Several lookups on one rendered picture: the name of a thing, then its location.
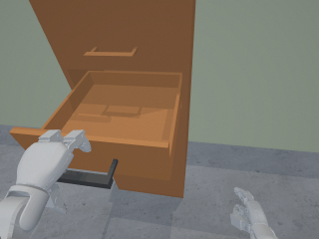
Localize handle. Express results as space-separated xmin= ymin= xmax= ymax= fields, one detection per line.
xmin=57 ymin=158 xmax=119 ymax=189
xmin=84 ymin=52 xmax=136 ymax=64

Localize cabinet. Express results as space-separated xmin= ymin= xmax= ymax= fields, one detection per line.
xmin=29 ymin=0 xmax=196 ymax=198

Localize left robot forearm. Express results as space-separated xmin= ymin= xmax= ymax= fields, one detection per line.
xmin=0 ymin=184 xmax=50 ymax=239

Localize left robot hand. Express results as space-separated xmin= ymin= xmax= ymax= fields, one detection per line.
xmin=16 ymin=129 xmax=92 ymax=215

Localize drawer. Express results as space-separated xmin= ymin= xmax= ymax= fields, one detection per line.
xmin=9 ymin=71 xmax=182 ymax=181

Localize right robot hand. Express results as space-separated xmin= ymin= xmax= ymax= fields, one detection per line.
xmin=230 ymin=187 xmax=268 ymax=233

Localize right robot forearm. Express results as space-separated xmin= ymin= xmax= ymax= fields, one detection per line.
xmin=249 ymin=223 xmax=279 ymax=239

